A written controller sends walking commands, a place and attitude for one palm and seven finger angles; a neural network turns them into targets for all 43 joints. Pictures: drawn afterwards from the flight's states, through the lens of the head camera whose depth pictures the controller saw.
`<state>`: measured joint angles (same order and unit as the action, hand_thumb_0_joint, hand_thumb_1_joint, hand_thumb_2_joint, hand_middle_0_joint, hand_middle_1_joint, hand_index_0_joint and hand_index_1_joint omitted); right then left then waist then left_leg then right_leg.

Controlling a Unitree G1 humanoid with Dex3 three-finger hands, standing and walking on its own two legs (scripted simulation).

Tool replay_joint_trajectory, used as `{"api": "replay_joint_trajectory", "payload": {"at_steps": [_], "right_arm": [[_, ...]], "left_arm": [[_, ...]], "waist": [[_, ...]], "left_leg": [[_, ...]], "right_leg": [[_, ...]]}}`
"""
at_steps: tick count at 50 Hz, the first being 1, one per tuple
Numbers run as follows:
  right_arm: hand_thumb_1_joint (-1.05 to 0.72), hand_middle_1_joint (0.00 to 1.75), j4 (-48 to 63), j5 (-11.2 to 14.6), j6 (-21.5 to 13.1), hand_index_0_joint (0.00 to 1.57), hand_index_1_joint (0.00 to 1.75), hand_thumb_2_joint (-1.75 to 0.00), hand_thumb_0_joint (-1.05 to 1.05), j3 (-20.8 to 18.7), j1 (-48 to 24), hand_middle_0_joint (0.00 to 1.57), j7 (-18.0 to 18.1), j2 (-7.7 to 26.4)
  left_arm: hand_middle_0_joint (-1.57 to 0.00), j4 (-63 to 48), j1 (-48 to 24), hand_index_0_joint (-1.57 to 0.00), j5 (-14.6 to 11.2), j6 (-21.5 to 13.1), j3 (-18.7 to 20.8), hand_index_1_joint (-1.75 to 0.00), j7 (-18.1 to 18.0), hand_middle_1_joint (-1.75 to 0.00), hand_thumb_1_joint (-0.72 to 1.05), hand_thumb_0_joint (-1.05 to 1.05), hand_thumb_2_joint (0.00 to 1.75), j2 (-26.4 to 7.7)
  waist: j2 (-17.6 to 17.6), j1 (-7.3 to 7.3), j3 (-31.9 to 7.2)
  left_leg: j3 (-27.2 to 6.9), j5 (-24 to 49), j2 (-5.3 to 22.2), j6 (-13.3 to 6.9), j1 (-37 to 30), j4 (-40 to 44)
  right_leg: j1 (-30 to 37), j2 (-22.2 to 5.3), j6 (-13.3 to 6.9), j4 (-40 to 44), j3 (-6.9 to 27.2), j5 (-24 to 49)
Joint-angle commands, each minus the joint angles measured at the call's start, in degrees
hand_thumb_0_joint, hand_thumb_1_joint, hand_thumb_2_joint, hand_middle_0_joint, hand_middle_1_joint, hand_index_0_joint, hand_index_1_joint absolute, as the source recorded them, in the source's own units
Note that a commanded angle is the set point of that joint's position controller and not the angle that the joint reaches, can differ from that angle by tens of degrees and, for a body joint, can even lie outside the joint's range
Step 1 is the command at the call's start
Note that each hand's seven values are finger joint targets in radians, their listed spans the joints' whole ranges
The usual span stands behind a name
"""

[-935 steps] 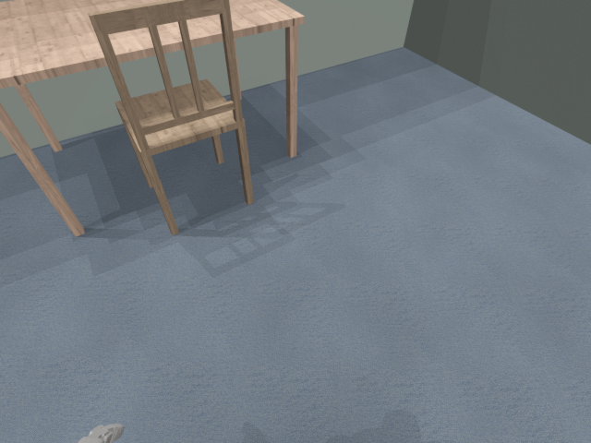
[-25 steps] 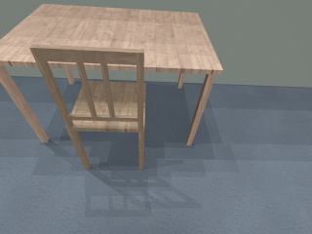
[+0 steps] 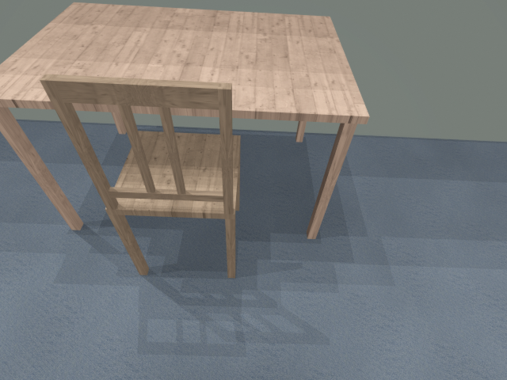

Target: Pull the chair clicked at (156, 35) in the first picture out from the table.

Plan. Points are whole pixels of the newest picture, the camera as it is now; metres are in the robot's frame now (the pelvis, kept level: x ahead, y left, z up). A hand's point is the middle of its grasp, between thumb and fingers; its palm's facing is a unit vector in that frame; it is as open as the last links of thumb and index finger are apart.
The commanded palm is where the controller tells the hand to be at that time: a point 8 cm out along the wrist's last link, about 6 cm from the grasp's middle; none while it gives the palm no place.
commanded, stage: look again from close up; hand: left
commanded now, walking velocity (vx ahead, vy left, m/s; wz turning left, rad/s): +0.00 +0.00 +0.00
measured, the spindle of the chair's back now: (139, 152) +0.64 +0.34 -0.08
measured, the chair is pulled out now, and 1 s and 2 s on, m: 0.00 0.00 0.00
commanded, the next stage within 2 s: shuffle to correct the standing spot in 0.36 s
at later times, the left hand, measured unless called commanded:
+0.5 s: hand out of the picture +0.00 +0.17 -0.18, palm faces +0.03 -0.99 -0.17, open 7.4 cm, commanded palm none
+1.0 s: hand out of the picture -0.02 +0.12 -0.17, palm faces +0.11 -0.98 -0.15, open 7.4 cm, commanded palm none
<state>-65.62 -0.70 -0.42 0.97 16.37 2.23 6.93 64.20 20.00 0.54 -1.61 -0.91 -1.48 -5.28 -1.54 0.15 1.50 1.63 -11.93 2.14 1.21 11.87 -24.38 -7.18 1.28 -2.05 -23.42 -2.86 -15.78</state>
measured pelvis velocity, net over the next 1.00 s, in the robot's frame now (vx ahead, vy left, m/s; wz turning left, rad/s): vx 0.10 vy -0.02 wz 0.01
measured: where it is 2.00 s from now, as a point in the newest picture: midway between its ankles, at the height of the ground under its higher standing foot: outside the picture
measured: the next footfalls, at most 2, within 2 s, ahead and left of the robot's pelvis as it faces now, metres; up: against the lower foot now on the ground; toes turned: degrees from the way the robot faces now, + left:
left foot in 1.08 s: +0.25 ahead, +0.08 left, +0.00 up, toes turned +6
right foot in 1.46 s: +0.25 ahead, -0.20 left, +0.00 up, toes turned -5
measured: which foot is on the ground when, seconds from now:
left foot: down 0.00-0.80, up 0.82-1.00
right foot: down 0.00-1.00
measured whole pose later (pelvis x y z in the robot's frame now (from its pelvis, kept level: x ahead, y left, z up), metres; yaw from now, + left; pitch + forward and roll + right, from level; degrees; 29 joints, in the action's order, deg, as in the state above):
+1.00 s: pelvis +0.10 -0.02 -0.01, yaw +1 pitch +1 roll +1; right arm -62.1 -1.4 0.2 -1.7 12.3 0.5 9.3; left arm 65.7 29.3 1.8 -3.7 0.8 -2.0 -5.5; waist -1.7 2.3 2.3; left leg 7.7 -24.5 2.2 -2.8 29.5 -52.6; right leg 0.9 1.5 -3.7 -23.5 -3.3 -25.0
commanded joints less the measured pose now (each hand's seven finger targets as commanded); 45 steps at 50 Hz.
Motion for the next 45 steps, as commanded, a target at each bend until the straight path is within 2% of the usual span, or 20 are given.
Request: {"api": "replay_joint_trajectory", "payload": {"at_steps": [1,4,11,15,23,25,27,30,32,35,36,37,38,39,40,41,42,43,44,45], "right_arm": [[-0.9,0.3,1.42,0.3,-1.08,0.2,0.3,-0.9,0.0,-0.86,2.73,0.2,0.41,4.47],[-0.9,0.3,1.26,0.3,-1.13,0.2,0.3,-0.9,0.0,-0.81,2.78,0.2,0.44,4.7],[-0.9,0.3,1.19,0.29,-0.85,0.2,0.3,-0.9,0.0,-0.63,2.44,0.2,0.27,5.04],[-0.9,0.3,1.24,0.29,-0.95,0.2,0.3,-0.9,0.0,-0.61,2.55,0.2,0.23,5.37],[-0.9,0.3,1.19,0.21,-1.01,0.2,0.3,-0.9,0.0,-0.41,2.57,0.2,0.17,5.72],[-0.9,0.3,0.67,0.02,-0.7,0.2,0.3,-0.9,0.0,-0.7,3.76,0.2,0.02,6.26],[-0.9,0.3,0.83,-0.4,-0.3,0.2,0.3,-0.9,0.0,-1.28,4.12,0.2,-0.2,6.78],[-0.9,0.3,1.53,-0.61,-0.17,0.2,0.3,-0.9,0.0,-2.18,4.7,0.2,-0.41,7.69],[-0.9,0.3,1.82,-0.69,-0.43,0.2,0.3,-0.9,0.0,-2.79,5.89,0.2,-0.4,8.61],[-0.9,0.3,2.3,-0.61,-1.06,0.2,0.3,-0.9,0.0,-3.45,7.23,0.2,-0.14,9.13],[-0.9,0.3,2.67,-0.68,-1.23,0.2,0.3,-0.9,0.0,-3.51,6.89,0.2,-0.08,9.22],[-0.9,0.3,3.1,-0.65,-1.42,0.2,0.3,-0.9,0.0,-3.51,5.84,0.2,-0.09,8.7],[-0.9,0.3,3.74,-0.48,-1.69,0.2,0.3,-0.9,0.0,-3.31,4.13,0.2,-0.15,7.35],[-0.9,0.3,5.26,-0.25,-2.11,0.2,0.3,-0.9,0.0,-2.7,1.69,0.2,-0.35,4.92],[-0.9,0.3,7.64,-0.5,-2.12,0.2,0.3,-0.9,0.0,-2.46,-3.35,0.2,-0.68,3.5],[-0.9,0.3,8.42,-0.9,-2.19,0.2,0.3,-0.9,0.0,-2.76,-5.89,0.2,-0.7,4.7],[-0.9,0.3,8.23,-0.86,-2.37,0.2,0.3,-0.9,0.0,-2.93,-5.67,0.2,-0.85,4.39],[-0.9,0.3,8.27,-0.68,-2.49,0.2,0.3,-0.9,0.0,-2.93,-6.52,0.2,-1.1,4.04],[-0.9,0.3,8.55,-0.6,-2.4,0.2,0.3,-0.9,0.0,-2.85,-7.73,0.2,-1.49,3.5],[-0.9,0.3,8.84,-0.51,-2.27,0.2,0.3,-0.9,0.0,-2.79,-8.86,0.2,-1.89,2.88]], "left_arm": [[-0.2,-1.38,5.18,-0.2,-0.03,-0.45,1.19,-0.3,-0.56,-0.3,0.9,0.0,0.9,-5.35],[-0.2,-1.32,5.02,-0.2,-0.04,-0.45,1.26,-0.3,-0.63,-0.3,0.9,0.0,0.9,-5.63],[-0.2,-1.49,4.39,-0.2,-0.01,-0.18,1.19,-0.3,-0.72,-0.3,0.9,0.0,0.9,-6.05],[-0.2,-1.73,4.0,-0.2,0.0,-0.2,1.3,-0.3,-0.76,-0.3,0.9,0.0,0.9,-6.67],[-0.2,-1.73,3.42,-0.2,-0.07,-0.09,1.34,-0.3,-0.7,-0.3,0.9,0.0,0.9,-7.04],[-0.2,-1.42,3.91,-0.2,0.29,0.19,1.67,-0.3,-0.39,-0.3,0.9,0.0,0.9,-7.29],[-0.2,-1.58,3.86,-0.2,0.53,0.66,2.0,-0.3,0.08,-0.3,0.9,0.0,0.9,-7.17],[-0.2,-2.25,4.08,-0.2,0.9,0.85,2.52,-0.3,0.84,-0.3,0.9,0.0,0.9,-7.02],[-0.2,-2.8,4.42,-0.2,1.04,0.66,2.75,-0.3,1.29,-0.3,0.9,0.0,0.9,-6.36],[-0.2,-3.4,4.52,-0.2,1.23,0.2,2.99,-0.3,1.78,-0.3,0.9,0.0,0.9,-5.66],[-0.2,-3.27,5.5,-0.2,1.17,0.05,3.09,-0.3,1.9,-0.3,0.9,0.0,0.9,-5.39],[-0.2,-2.73,7.41,-0.2,1.09,-0.23,3.33,-0.3,1.9,-0.3,0.9,0.0,0.9,-5.37],[-0.2,-1.73,10.4,-0.2,0.99,-0.57,3.68,-0.3,1.69,-0.3,0.9,0.0,0.9,-6.35],[-0.2,-0.14,14.57,-0.2,0.92,-0.97,4.38,-0.3,1.17,-0.3,0.9,0.0,0.9,-8.86],[-0.2,1.39,19.32,-0.2,0.85,-1.11,5.0,-0.3,0.46,-0.3,0.9,0.0,0.9,-11.35],[-0.2,2.28,21.19,-0.2,0.66,-1.47,4.4,-0.3,-0.12,-0.3,0.9,0.0,0.9,-9.88],[-0.2,2.51,20.57,-0.2,0.9,-1.72,3.96,-0.3,-0.51,-0.3,0.9,0.0,0.9,-8.36],[-0.2,2.23,20.11,-0.2,1.04,-1.79,3.8,-0.3,-0.8,-0.3,0.9,0.0,0.9,-7.88],[-0.2,1.92,19.55,-0.2,1.22,-1.95,3.63,-0.3,-0.93,-0.3,0.9,0.0,0.9,-7.77],[-0.2,1.77,18.94,-0.2,1.3,-2.14,3.44,-0.3,-1.02,-0.3,0.9,0.0,0.9,-7.42]], "waist": [[1.77,0.05,0.99],[1.51,0.12,0.48],[0.59,0.24,3.11],[0.34,0.27,1.71],[1.92,0.31,2.17],[0.46,0.09,2.55],[1.27,-0.3,4.78],[4.69,-0.54,7.85],[6.68,-0.62,8.38],[7.63,-0.64,7.36],[7.19,0.0,6.82],[5.93,1.06,5.49],[1.35,2.47,4.05],[-9.07,3.97,2.84],[-16.05,5.98,4.58],[-11.63,6.01,5.47],[-7.72,5.09,5.77],[-3.8,4.94,4.95],[-2.15,4.63,4.44],[-2.48,4.34,5.44]], "left_leg": [[-2.51,9.43,3.65,-2.22,-1.96,2.71],[-2.45,10.67,3.82,-2.25,-2.65,2.78],[-2.74,8.92,3.76,-2.29,-1.9,3.92],[-2.9,10.26,3.82,-2.5,-2.65,3.84],[-3.35,10.29,3.69,-2.55,-2.78,4.37],[-3.11,0.49,3.69,-3.12,-2.28,4.11],[-3.82,-10.48,3.64,-3.68,-0.12,4.89],[-7.79,-20.75,5.84,-5.47,2.56,7.79],[-11.51,-23.5,8.46,-7.32,3.45,9.57],[-14.86,-19.9,10.9,-9.72,2.63,8.52],[-13.94,-17.38,10.76,-9.77,3.23,6.8],[-11.16,-13.83,9.23,-8.9,5.26,3.05],[-6.21,-9.57,5.99,-7.18,10.35,-4.03],[2.47,-7.88,0.21,-4.69,18.85,-16.02],[6.02,-19.65,-2.24,-3.3,28.76,-27.63],[2.79,-21.01,-0.28,-3.38,32.31,-35.61],[2.36,-19.35,0.7,-3.49,34.33,-39.59],[2.86,-19.88,1.17,-3.63,35.11,-40.36],[3.5,-19.9,1.27,-3.64,34.96,-39.19],[4.71,-19.09,1.1,-3.75,34.61,-37.42]], "right_leg": [[-1.57,-7.27,-0.09,4.3,5.07,16.83],[-0.97,-7.4,0.01,4.12,4.88,17.85],[-2.21,-7.3,0.17,4.79,4.88,14.26],[-1.07,-7.42,0.2,4.49,4.79,15.45],[-1.61,-7.39,0.22,4.64,4.97,13.15],[-2.45,-6.43,-0.22,3.93,4.16,1.66],[-6.0,-5.92,-0.87,3.3,4.34,-9.02],[-10.01,-4.29,-1.34,-0.67,2.79,-13.4],[-11.47,-3.26,-1.34,-5.62,0.75,-10.74],[-12.7,-2.6,-1.56,-9.04,0.04,-7.77],[-11.48,-2.84,-1.63,-8.02,0.18,-6.95],[-7.46,-3.56,-1.93,-4.98,1.36,-5.63],[-0.55,-5.82,-2.91,-0.97,5.43,-4.04],[8.83,-11.73,-5.2,4.22,14.25,3.77],[14.11,-19.02,-8.31,7.52,22.87,18.96],[15.29,-20.47,-10.03,5.41,22.53,34.25],[17.19,-19.69,-11.37,3.28,18.68,43.21],[18.33,-19.19,-12.15,1.98,16.62,44.88],[18.31,-17.72,-11.74,1.78,14.5,44.64],[17.14,-16.57,-11.09,2.44,12.59,45.24]]}}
